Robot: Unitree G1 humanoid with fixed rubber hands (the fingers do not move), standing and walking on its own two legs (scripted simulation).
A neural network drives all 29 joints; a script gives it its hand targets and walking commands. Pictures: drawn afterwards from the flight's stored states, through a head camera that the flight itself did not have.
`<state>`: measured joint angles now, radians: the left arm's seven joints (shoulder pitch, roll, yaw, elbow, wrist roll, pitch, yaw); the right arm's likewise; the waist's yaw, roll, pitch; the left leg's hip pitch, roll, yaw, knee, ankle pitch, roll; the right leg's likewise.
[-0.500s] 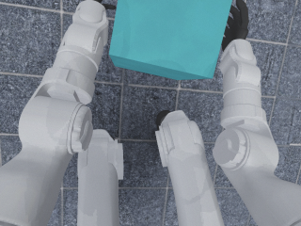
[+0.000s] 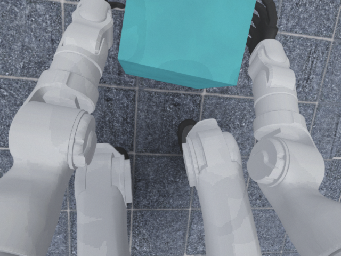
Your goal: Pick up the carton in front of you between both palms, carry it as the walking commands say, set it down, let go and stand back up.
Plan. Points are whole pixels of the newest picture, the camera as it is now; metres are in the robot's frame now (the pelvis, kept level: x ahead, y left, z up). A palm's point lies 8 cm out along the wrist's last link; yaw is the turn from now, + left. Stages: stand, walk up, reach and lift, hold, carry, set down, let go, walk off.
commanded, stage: set down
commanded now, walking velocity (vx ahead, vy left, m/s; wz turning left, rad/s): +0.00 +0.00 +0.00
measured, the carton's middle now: (177, 33) +0.50 -0.12 -0.26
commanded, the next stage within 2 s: let go in 1.64 s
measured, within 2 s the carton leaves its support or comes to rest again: neither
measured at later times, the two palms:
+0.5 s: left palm (89, 5) +0.56 +0.04 -0.20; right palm (270, 50) +0.43 -0.30 -0.20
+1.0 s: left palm out of the picture +0.58 +0.02 -0.06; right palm (338, 30) +0.44 -0.32 -0.06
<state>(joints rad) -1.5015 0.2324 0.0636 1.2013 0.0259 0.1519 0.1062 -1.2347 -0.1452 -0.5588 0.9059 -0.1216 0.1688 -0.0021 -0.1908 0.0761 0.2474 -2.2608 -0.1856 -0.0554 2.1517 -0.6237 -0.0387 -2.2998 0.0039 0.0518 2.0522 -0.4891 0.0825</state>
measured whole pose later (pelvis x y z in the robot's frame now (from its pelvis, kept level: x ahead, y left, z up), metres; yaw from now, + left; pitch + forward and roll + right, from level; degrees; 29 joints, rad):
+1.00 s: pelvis -0.01 -0.01 +0.05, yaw -3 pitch +42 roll +0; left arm -1.41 0.35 0.08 1.07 -0.04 0.19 0.08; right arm -1.14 -0.23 -0.34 0.85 0.14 0.13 -0.10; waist -0.20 0.06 0.12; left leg -2.09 -0.06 -0.03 1.98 -0.62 -0.03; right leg -2.18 0.02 0.02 1.88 -0.42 0.03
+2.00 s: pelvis +0.06 -0.03 +0.31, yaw -2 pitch +35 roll +2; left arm -0.58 0.08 0.20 0.61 0.14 0.16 0.14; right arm -0.44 -0.19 -0.25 0.57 -0.05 0.10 0.12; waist -0.13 0.01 -0.07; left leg -1.17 -0.06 -0.08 0.94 -0.37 -0.04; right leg -1.26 0.01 0.02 0.91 -0.26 -0.01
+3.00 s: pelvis +0.13 -0.01 +0.38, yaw -5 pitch -3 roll -1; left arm 0.22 0.20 0.02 0.47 -0.01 0.09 -0.02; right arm 0.21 -0.24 -0.04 0.39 -0.02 0.21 0.03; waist 0.00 0.02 0.06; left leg -0.07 -0.02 -0.05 0.47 -0.34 0.02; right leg -0.17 0.02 0.06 0.47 -0.24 0.02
